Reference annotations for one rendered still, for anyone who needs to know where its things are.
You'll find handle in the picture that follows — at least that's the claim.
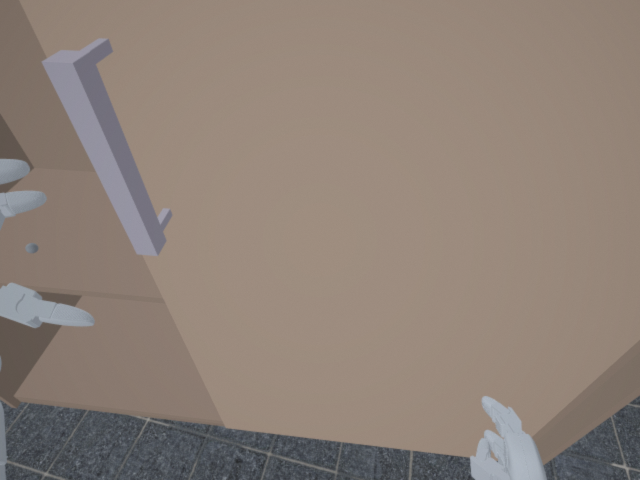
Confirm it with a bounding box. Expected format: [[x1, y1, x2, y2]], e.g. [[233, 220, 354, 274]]
[[42, 38, 172, 256]]

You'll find robot right hand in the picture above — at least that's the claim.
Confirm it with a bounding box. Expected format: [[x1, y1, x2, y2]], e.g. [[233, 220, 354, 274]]
[[470, 396, 547, 480]]

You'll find robot left hand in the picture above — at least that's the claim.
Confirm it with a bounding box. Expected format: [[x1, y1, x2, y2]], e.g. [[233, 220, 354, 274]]
[[0, 159, 95, 328]]

